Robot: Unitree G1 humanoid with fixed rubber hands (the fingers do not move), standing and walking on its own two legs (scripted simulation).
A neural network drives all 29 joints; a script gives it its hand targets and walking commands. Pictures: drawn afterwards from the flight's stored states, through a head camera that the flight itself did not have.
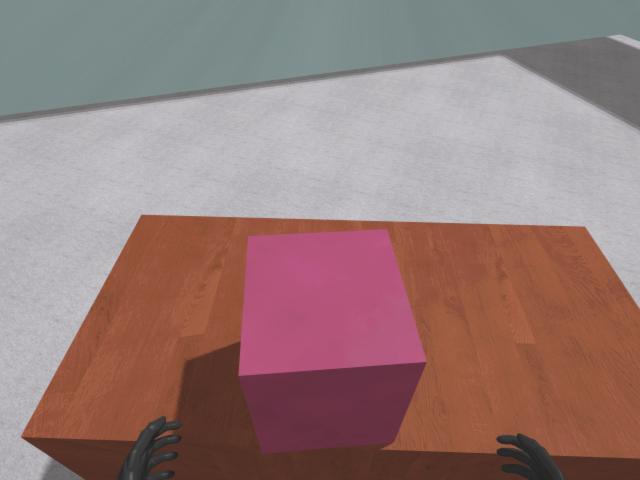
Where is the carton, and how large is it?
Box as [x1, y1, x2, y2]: [238, 229, 426, 453]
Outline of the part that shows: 386,229 248,236 238,375 262,453 392,442 394,440 426,361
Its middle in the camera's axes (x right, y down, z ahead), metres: +0.00 +0.14 +0.57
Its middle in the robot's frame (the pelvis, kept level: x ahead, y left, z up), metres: +0.34 +0.02 -0.03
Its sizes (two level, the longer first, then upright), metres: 0.210 0.200 0.250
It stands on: a pedestal, 0.61 m high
